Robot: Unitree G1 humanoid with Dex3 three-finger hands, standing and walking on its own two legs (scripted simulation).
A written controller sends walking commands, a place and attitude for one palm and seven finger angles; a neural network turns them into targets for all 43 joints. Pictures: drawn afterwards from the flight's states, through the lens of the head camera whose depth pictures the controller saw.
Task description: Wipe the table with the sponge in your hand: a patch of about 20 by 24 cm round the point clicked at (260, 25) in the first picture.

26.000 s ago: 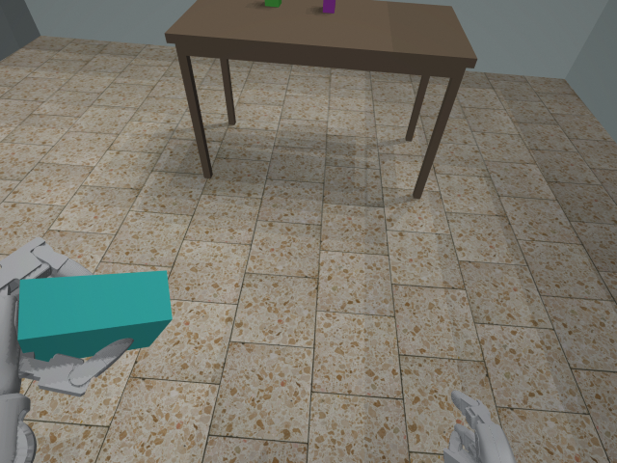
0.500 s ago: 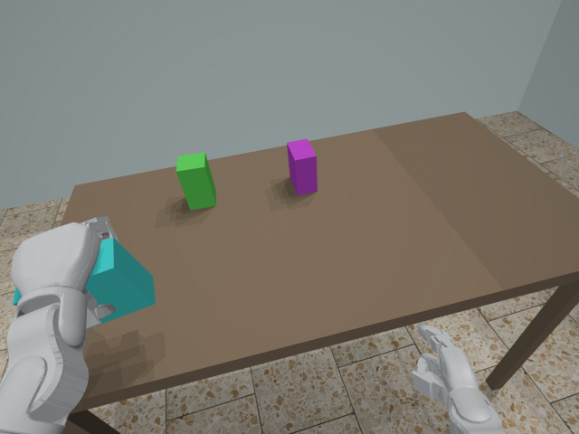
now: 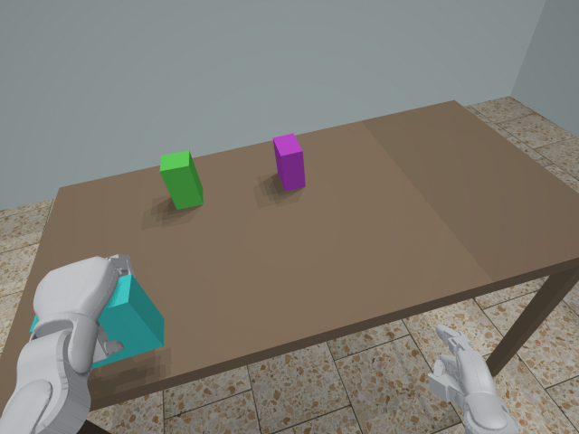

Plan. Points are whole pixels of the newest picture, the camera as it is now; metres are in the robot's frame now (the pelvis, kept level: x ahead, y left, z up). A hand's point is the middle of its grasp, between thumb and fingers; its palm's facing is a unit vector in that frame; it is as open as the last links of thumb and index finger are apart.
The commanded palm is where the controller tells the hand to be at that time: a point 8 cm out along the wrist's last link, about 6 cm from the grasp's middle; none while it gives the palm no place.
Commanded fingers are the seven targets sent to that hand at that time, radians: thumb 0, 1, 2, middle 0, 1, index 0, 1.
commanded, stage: move the sponge above the wiping area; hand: left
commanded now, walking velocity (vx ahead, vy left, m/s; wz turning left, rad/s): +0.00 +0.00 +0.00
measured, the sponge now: (111, 331) +0.21 +0.30 +0.04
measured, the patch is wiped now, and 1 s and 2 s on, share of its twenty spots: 0.00 0.00 0.00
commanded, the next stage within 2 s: none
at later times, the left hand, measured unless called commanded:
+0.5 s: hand (134, 314) +0.23 +0.27 +0.06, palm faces -0.07 -0.12 -0.99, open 9.2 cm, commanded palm +0.21 +0.27 +0.15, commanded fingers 0.00 0.10 1.30 -1.20 -1.60 -1.20 -1.60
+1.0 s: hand (137, 302) +0.24 +0.27 +0.07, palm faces +0.01 -0.08 -1.00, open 9.2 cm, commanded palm +0.22 +0.27 +0.14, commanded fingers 0.00 0.10 1.30 -1.20 -1.60 -1.20 -1.60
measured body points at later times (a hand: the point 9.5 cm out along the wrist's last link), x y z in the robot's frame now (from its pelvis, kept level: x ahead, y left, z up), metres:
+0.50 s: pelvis +0.01 +0.01 +0.00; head +0.00 -0.03 +0.45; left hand +0.23 +0.27 +0.12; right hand +0.27 -0.19 -0.07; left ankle +0.05 +0.12 -0.74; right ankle +0.01 -0.09 -0.74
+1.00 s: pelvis +0.01 +0.00 +0.00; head +0.00 -0.03 +0.45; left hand +0.24 +0.27 +0.12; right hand +0.26 -0.20 -0.08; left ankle +0.05 +0.12 -0.74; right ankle +0.01 -0.09 -0.74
